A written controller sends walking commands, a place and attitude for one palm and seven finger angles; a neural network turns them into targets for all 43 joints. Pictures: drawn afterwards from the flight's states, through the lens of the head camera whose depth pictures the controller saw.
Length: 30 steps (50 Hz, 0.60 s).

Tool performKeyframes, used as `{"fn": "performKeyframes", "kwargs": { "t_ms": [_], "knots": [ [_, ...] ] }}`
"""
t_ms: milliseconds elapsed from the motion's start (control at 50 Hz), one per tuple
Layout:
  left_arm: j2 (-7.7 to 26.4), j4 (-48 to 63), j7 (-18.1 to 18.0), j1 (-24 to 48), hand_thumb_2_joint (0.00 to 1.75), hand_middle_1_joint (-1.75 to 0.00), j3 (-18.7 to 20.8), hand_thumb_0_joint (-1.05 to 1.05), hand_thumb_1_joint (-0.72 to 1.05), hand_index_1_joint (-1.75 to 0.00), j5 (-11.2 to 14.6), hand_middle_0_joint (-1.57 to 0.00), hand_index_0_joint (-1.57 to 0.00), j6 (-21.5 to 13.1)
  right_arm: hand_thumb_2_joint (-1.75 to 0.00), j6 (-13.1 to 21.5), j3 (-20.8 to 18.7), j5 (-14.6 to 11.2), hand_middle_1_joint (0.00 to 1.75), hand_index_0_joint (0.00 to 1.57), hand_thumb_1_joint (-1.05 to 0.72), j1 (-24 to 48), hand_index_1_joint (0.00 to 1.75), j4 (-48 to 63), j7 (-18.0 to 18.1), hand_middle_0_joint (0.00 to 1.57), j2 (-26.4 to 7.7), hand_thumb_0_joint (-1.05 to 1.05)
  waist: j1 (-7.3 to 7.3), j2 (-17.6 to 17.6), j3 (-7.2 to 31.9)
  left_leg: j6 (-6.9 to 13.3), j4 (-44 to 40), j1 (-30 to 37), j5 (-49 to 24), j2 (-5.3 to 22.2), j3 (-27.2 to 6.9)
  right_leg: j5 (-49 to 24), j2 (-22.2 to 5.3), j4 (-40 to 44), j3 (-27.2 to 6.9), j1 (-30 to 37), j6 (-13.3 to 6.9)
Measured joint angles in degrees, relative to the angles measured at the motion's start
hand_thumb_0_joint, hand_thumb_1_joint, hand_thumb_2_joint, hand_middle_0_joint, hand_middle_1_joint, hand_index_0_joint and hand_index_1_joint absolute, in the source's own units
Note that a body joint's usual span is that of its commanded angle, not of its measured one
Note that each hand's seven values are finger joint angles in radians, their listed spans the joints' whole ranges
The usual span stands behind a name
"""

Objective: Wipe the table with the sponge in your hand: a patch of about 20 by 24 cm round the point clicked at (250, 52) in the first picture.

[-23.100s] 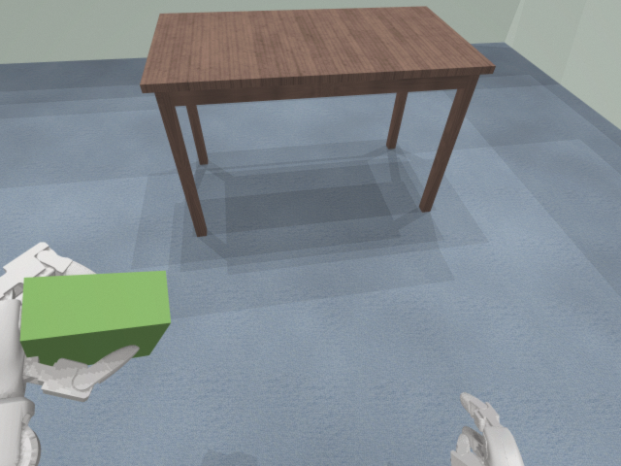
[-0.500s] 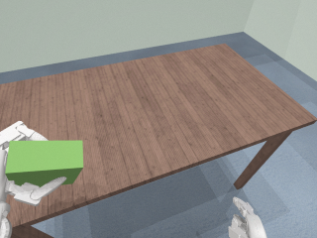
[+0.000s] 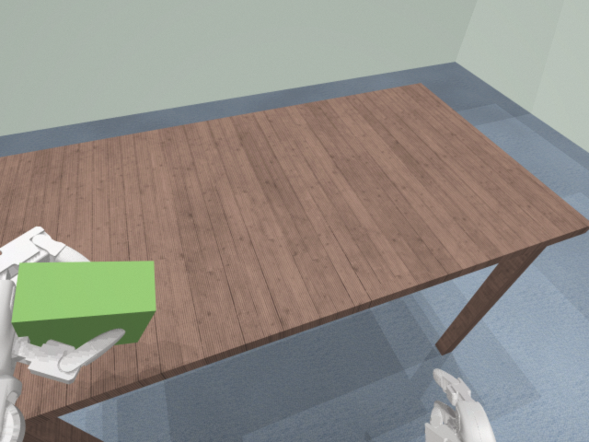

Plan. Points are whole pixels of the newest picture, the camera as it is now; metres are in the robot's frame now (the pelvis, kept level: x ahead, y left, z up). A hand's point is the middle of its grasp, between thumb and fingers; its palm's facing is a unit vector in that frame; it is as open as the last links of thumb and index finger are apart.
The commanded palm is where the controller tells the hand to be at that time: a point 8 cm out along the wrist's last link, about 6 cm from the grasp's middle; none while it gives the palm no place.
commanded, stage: shuffle to correct the standing spot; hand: left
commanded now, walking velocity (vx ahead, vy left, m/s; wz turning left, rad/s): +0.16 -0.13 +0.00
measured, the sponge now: (107, 308) +0.22 +0.21 +0.14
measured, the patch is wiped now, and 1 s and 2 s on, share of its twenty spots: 0.00 0.00 0.00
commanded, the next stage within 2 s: come to a stop and stand still in 0.50 s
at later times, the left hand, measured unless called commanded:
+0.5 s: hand (71, 300) +0.22 +0.24 +0.16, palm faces +0.33 -0.86 -0.39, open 9.5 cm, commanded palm +0.16 +0.28 +0.18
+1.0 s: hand (63, 299) +0.22 +0.25 +0.16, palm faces +0.25 -0.87 -0.43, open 9.5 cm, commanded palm +0.16 +0.30 +0.18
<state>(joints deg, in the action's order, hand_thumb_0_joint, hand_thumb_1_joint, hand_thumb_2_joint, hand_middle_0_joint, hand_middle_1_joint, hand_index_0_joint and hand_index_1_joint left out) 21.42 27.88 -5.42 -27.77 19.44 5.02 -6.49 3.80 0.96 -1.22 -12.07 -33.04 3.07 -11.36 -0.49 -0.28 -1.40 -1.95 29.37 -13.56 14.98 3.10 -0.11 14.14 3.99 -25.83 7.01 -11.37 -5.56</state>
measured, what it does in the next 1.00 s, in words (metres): stands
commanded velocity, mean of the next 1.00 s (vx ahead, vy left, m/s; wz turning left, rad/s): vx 0.09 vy -0.07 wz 0.00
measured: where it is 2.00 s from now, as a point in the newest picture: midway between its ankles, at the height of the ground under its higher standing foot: outside the picture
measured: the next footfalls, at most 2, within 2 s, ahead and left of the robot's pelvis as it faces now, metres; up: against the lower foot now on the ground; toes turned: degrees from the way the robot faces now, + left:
none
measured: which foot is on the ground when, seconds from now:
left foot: down 0.00-1.00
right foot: down 0.00-1.00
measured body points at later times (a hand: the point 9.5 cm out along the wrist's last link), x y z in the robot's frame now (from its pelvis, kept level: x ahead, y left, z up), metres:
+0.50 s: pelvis +0.00 +0.00 +0.00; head +0.01 +0.00 +0.45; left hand +0.19 +0.28 +0.18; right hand +0.17 -0.23 -0.08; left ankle +0.01 +0.14 -0.74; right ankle +0.00 -0.05 -0.74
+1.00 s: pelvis -0.01 +0.02 +0.00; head +0.01 +0.04 +0.45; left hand +0.20 +0.29 +0.18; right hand +0.15 -0.21 -0.08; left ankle +0.01 +0.10 -0.74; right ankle +0.00 -0.05 -0.74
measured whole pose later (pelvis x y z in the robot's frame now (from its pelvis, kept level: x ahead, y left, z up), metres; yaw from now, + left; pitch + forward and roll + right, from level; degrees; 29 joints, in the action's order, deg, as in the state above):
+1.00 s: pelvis -0.01 +0.02 +0.00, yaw -2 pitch -1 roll +0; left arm 23.7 26.8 -3.6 -25.4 18.9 2.0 -13.0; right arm 7.5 0.7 -0.3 -13.2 -32.8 1.3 -10.6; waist -0.3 2.1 -3.6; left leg 4.1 28.3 -13.5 13.8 -3.2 3.6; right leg 14.8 1.8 -29.1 4.6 -13.3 -3.5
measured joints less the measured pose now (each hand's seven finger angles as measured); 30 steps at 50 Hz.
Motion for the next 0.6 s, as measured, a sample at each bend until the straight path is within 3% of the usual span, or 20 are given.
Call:
{"fn": "performKeyframes", "kwargs": {
  "t_ms": [600],
  "knots": [
    [0.6,0.1,0.1,-0.5,1.03,-1.35,0.6,-0.01,-0.45,-1.35,0.3,-0.80,-0.80,-0.1,-0.90,-0.4,-0.1,0.0,0.30,0.20,-0.91,0.4,0.29,0.4,-0.1,0.20,0.0,0.02,-0.41,-0.5,0.3,-0.2,0.2,0.0,0.3,0.1,0.0,0.3,0.1,-0.2,0.0,0.0,-0.1]
  ]
}}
